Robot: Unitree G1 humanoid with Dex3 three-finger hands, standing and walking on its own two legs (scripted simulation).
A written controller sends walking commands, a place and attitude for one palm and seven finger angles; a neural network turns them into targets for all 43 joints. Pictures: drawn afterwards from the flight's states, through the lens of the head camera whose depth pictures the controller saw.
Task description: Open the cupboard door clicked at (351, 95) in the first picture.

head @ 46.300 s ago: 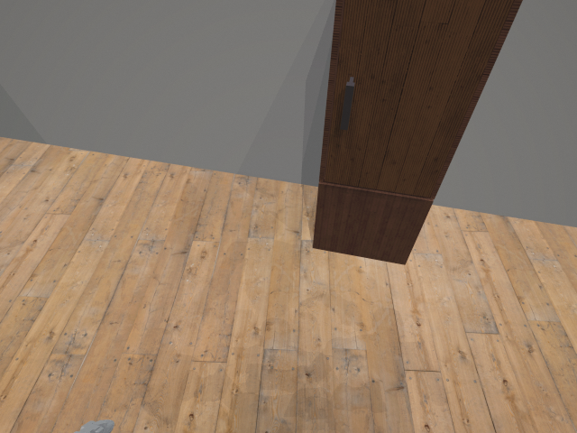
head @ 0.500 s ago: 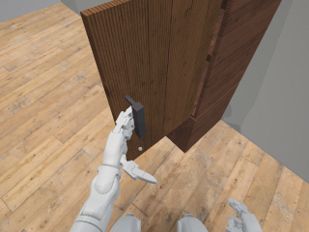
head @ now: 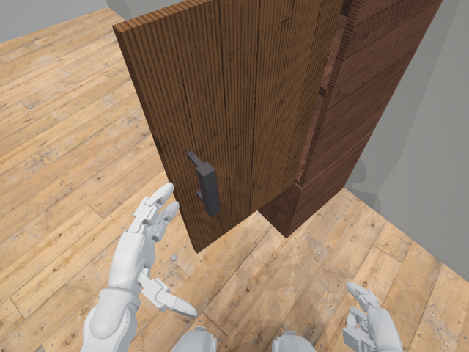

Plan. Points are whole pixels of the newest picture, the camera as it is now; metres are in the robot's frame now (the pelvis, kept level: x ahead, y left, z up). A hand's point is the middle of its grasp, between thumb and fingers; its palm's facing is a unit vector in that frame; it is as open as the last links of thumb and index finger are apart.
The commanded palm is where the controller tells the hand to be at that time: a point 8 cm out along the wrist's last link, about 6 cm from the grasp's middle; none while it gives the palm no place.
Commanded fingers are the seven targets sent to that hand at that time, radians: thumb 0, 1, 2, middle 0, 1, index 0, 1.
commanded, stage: slide the hand sideways off the handle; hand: left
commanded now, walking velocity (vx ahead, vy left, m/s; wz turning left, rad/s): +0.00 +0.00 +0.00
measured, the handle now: (203, 184) +0.39 +0.08 +0.06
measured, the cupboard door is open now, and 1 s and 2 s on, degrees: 87 87 87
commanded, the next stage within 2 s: draw the hand back to the body in 0.22 s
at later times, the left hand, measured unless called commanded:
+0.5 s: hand (144, 269) +0.23 +0.14 +0.08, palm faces -0.13 -0.99 -0.05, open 16.3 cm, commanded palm +0.21 +0.21 +0.09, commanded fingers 0.00 -0.50 0.30 -0.15 -0.30 -0.15 -0.30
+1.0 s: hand (66, 261) +0.21 +0.21 +0.14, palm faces +0.17 -0.94 -0.30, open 15.1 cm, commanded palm +0.18 +0.26 +0.17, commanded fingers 0.00 0.03 0.52 -0.17 -0.30 -0.17 -0.30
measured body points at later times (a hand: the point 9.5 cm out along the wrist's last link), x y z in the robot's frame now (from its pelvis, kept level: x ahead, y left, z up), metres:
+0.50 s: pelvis +0.00 +0.00 +0.00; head +0.04 -0.01 +0.45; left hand +0.23 +0.20 +0.08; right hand +0.17 -0.23 -0.08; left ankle +0.01 +0.12 -0.66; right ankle +0.01 -0.10 -0.66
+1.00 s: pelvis +0.02 +0.02 +0.05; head +0.02 +0.00 +0.50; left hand +0.20 +0.26 +0.16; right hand +0.20 -0.20 -0.02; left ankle +0.01 +0.12 -0.66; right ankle +0.01 -0.10 -0.66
